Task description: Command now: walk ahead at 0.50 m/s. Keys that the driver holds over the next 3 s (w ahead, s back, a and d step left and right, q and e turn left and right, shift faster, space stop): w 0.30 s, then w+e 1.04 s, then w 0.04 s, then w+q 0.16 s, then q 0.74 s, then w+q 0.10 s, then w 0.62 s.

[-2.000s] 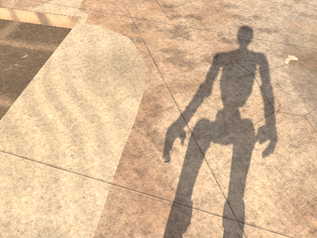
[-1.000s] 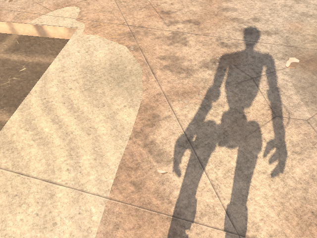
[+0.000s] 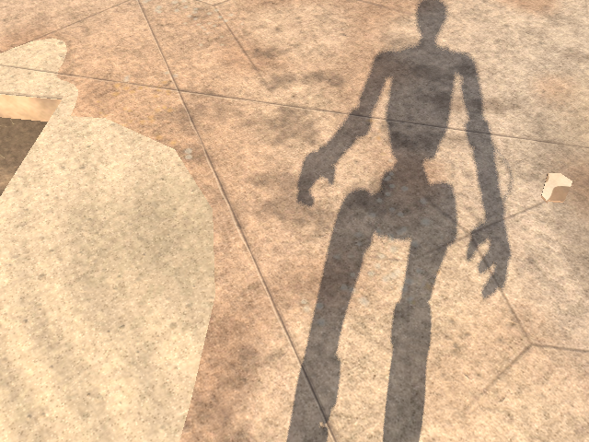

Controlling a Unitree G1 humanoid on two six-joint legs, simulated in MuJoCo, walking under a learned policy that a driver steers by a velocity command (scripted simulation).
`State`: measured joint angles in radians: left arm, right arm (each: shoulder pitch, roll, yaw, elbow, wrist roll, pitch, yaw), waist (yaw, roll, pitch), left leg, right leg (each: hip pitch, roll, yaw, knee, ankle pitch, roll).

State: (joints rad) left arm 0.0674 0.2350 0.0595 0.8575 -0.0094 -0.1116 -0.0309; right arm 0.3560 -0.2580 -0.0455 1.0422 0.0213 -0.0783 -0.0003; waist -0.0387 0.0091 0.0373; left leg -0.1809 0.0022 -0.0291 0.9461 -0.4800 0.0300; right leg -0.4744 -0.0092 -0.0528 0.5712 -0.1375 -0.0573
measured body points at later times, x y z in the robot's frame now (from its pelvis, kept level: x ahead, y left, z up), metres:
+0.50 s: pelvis +0.28 +0.04 +0.00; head +0.31 +0.04 +0.45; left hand +0.23 +0.30 -0.15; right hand +0.49 -0.21 -0.10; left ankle +0.41 +0.14 -0.73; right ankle +0.11 -0.09 -0.72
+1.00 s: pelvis +0.54 -0.01 +0.00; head +0.57 -0.03 +0.45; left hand +0.80 +0.15 -0.10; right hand +0.45 -0.28 -0.14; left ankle +0.41 +0.15 -0.72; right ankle +0.64 -0.15 -0.71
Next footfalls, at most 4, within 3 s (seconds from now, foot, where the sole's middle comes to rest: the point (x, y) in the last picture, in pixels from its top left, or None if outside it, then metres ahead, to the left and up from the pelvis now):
0.48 left None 0.45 0.15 -0.76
1.02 right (373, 342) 0.68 -0.16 -0.76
1.54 left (345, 225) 1.03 -0.13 -0.76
2.04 right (429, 214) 1.06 -0.37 -0.76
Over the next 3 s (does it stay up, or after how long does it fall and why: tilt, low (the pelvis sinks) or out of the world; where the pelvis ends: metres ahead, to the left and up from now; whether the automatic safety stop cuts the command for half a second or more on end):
stays up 1.27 -0.22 -0.01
